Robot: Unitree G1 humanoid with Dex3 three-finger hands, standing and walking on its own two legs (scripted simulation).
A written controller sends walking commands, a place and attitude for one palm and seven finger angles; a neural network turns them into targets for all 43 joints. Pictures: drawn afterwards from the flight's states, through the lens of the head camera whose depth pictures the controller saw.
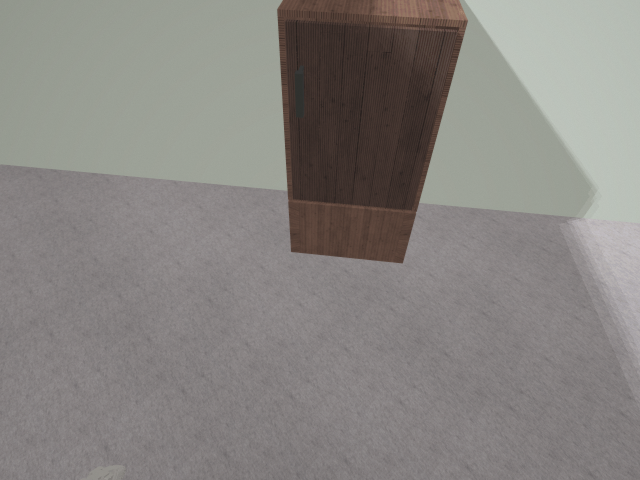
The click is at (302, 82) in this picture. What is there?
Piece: cupboard door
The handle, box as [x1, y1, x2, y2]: [295, 65, 303, 117]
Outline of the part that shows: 300,65 299,69 295,71 296,116 302,117 303,66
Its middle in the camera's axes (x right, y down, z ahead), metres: -0.06 -0.41 +1.08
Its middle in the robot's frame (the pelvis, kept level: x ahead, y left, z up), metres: +1.08 +0.11 -0.02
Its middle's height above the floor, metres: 0.75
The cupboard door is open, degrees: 0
